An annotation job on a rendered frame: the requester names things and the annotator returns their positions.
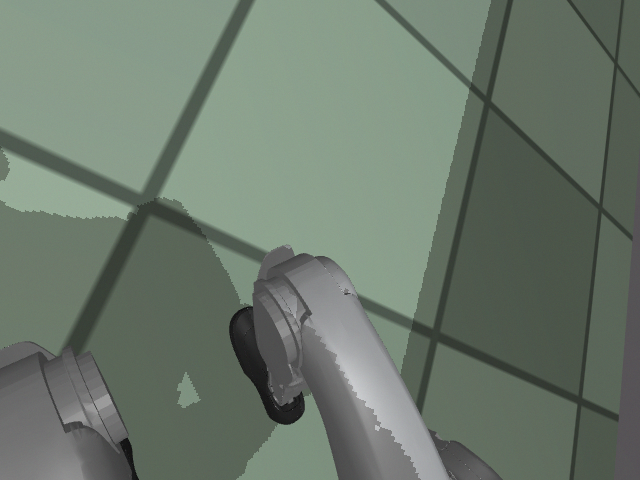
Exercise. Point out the right robot foot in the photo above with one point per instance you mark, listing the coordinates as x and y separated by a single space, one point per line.
242 335

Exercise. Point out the left robot foot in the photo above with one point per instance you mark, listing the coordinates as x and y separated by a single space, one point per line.
127 449

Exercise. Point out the right robot hand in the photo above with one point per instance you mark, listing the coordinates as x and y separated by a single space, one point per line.
460 462

